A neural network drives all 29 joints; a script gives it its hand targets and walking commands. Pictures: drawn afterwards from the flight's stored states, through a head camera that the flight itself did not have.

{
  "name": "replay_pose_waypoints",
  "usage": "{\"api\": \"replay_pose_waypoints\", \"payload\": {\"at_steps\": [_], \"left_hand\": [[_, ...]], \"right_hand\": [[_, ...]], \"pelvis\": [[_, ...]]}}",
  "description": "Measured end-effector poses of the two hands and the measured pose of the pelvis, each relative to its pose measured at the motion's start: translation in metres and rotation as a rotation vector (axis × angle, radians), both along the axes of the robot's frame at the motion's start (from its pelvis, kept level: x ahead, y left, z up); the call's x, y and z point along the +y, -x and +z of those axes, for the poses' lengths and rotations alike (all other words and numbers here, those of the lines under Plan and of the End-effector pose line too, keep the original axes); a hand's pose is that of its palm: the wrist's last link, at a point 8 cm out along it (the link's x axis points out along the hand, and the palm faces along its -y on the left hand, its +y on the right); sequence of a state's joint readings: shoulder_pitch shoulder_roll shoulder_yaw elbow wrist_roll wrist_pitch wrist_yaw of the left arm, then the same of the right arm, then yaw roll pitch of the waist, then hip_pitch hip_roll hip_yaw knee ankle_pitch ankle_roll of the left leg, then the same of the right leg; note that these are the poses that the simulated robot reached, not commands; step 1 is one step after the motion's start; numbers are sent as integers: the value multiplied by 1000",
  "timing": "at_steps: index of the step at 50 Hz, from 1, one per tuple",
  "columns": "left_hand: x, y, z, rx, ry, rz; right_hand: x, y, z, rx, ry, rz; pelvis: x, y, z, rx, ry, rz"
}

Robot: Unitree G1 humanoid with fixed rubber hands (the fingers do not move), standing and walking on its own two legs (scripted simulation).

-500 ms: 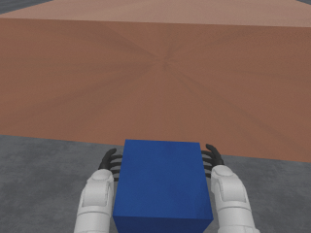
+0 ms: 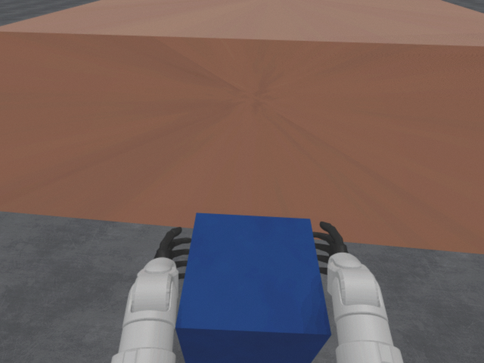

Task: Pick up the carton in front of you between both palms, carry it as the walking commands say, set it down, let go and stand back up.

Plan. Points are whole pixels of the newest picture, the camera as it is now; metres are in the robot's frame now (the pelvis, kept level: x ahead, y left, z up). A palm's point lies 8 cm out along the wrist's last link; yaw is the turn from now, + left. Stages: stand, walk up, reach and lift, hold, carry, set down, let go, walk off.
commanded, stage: hold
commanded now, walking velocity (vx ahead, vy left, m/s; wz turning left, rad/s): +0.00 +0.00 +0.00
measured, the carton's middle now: (248, 299) +0.28 +0.00 -0.04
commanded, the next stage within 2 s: carry in 0.58 s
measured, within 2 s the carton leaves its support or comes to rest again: neither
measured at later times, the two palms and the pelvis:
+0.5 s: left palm (164, 267) +0.29 +0.15 +0.05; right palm (338, 262) +0.29 -0.15 +0.06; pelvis +0.01 +0.00 +0.00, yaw +0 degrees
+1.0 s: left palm (196, 215) +0.36 +0.10 +0.10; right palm (360, 219) +0.35 -0.20 +0.10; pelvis +0.09 -0.03 +0.01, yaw -2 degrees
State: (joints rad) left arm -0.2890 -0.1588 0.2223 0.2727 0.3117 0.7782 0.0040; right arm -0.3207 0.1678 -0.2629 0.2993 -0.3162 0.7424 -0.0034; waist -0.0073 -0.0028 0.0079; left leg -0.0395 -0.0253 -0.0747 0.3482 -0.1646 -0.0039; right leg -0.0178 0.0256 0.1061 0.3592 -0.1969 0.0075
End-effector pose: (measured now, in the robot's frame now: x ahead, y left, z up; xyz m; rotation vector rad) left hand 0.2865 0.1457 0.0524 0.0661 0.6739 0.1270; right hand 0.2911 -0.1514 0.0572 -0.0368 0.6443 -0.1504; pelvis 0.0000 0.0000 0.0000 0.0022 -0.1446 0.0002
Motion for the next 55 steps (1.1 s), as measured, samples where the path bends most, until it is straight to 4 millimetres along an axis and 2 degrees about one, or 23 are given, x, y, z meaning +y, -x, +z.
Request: {"api": "replay_pose_waypoints", "payload": {"at_steps": [30,36,41,45,50,55], "left_hand": [[0,-1,-2,-3,-6,-9],[-14,-11,4,-22,-4,-14],[-43,-32,16,-34,17,-31],[-54,-48,33,-14,20,-25],[-50,-76,51,-17,33,3],[-36,-112,48,-3,46,20]], "right_hand": [[0,0,-1,-4,5,6],[-13,-6,1,-22,2,-25],[-43,-16,10,-35,-36,-75],[-53,-32,25,-16,-62,-83],[-50,-64,40,-18,-94,-83],[-37,-103,39,-4,-84,-69]], "pelvis": [[1,-5,-1,33,-1,-10],[-7,-15,-4,117,-10,-59],[-25,-34,-6,160,-9,-45],[-33,-55,3,188,-35,-28],[-35,-91,9,212,-47,-33],[-27,-139,3,217,-33,-39]]}}
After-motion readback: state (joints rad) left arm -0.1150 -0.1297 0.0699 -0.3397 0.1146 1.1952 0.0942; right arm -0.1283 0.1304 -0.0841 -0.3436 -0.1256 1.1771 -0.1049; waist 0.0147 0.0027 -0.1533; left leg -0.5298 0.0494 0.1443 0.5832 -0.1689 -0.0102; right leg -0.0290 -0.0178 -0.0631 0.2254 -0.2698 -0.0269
